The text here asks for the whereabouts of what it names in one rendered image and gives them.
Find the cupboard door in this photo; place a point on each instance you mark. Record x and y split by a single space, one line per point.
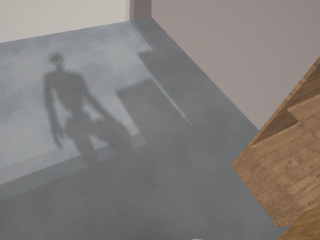
306 227

